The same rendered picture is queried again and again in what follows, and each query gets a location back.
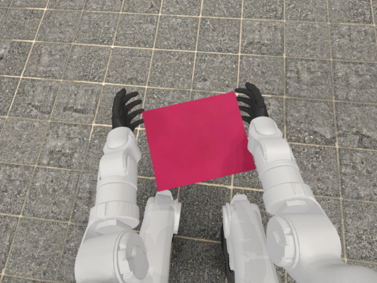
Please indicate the robot left hand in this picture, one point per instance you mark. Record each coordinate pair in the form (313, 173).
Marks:
(120, 117)

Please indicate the carton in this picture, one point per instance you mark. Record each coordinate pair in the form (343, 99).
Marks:
(196, 141)

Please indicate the robot right thigh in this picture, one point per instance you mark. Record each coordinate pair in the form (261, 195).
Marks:
(243, 227)

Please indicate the right robot upper arm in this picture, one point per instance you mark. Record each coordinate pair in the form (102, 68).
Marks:
(307, 246)

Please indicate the robot right forearm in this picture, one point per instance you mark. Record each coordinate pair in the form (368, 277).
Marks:
(284, 188)

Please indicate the left robot upper arm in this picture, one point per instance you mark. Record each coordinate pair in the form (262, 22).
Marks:
(118, 257)

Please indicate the right robot foot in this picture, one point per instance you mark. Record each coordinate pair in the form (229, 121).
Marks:
(229, 273)

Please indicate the robot right hand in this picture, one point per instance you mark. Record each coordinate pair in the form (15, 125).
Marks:
(256, 102)

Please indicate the robot left forearm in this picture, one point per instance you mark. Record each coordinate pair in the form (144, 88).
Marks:
(116, 198)

